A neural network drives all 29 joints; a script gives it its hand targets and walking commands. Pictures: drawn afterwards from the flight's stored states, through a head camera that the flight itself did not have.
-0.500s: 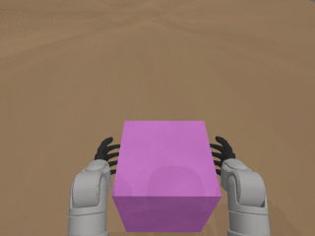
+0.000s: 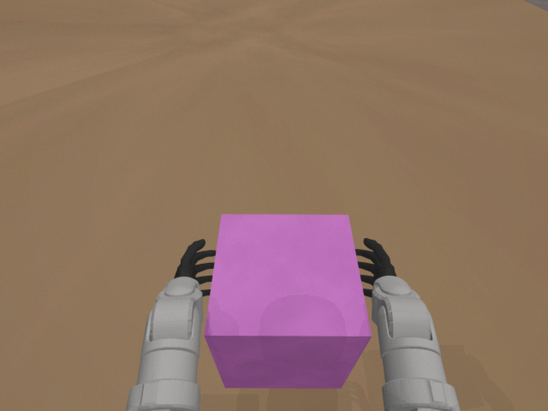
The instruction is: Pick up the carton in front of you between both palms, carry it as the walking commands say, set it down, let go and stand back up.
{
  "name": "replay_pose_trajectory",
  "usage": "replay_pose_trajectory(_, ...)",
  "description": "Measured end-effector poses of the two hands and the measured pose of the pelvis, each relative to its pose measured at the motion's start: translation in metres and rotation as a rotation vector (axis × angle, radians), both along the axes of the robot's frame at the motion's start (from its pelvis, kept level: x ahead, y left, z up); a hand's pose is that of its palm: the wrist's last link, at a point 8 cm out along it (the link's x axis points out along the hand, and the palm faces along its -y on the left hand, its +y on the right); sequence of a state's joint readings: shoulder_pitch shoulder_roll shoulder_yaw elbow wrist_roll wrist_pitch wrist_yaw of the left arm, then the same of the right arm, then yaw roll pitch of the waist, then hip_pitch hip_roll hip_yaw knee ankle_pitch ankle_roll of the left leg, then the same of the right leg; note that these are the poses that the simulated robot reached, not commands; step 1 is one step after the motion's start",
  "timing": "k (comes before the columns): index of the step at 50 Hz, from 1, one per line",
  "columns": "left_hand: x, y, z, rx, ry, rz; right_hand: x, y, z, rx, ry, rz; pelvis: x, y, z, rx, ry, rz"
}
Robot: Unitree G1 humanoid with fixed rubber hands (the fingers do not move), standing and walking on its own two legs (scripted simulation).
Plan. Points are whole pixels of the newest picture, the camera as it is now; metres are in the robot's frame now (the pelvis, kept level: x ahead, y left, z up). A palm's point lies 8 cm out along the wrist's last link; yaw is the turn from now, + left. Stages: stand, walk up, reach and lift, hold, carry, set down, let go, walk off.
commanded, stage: carry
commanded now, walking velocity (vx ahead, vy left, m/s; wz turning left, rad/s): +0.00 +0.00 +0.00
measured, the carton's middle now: (283, 305) +0.31 +0.00 -0.05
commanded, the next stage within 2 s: hold in 0.90 s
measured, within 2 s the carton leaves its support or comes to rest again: neither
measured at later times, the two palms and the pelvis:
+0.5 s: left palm (177, 295) +0.28 +0.16 +0.04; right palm (379, 293) +0.28 -0.14 +0.04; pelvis -0.01 +0.01 +0.00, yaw +0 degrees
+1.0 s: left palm (165, 304) +0.26 +0.17 +0.04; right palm (371, 298) +0.27 -0.12 +0.04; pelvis -0.02 +0.02 +0.01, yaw +5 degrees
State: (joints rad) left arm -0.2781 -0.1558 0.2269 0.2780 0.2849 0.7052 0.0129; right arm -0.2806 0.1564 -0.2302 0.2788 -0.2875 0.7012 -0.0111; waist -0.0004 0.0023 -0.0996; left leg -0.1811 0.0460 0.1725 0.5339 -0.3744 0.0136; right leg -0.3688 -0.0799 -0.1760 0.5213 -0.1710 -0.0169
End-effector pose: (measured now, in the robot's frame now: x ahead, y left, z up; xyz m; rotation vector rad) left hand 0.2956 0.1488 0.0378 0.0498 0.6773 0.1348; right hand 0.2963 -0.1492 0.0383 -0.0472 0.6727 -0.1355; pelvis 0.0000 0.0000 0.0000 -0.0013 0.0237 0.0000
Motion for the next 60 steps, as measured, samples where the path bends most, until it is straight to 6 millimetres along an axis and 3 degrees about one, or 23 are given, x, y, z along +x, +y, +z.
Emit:
replay_pose_trajectory(17, -0.016, 0.008, 0.003, -0.002, -0.012, 0.008, -0.014, 0.008, 0.003, 0.006, -0.012, 0.001, -0.011, 0.006, -0.001, -0.001, 0.001, 0.002)
replay_pose_trajectory(46, -0.022, 0.019, 0.003, -0.006, -0.013, 0.008, -0.021, 0.018, 0.003, 0.003, -0.014, -0.001, -0.018, 0.017, -0.001, -0.005, -0.020, 0.010)
replay_pose_trajectory(51, -0.035, 0.029, 0.004, 0.006, -0.006, 0.042, -0.022, 0.029, 0.004, -0.007, -0.008, 0.052, -0.020, 0.014, 0.008, -0.006, -0.095, 0.098)
replay_pose_trajectory(56, -0.057, 0.048, 0.006, 0.002, -0.010, 0.156, -0.010, 0.052, 0.007, -0.010, -0.011, 0.163, -0.022, 0.003, 0.010, 0.006, -0.127, 0.155)
replay_pose_trajectory(60, -0.067, 0.051, 0.011, 0.005, -0.014, 0.216, -0.002, 0.058, 0.012, -0.004, -0.017, 0.218, -0.022, -0.008, 0.011, 0.012, -0.139, 0.196)
